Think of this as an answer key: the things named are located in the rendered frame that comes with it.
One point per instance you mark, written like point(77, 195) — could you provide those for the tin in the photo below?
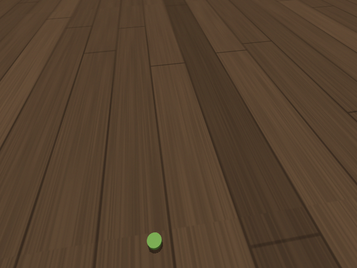
point(154, 241)

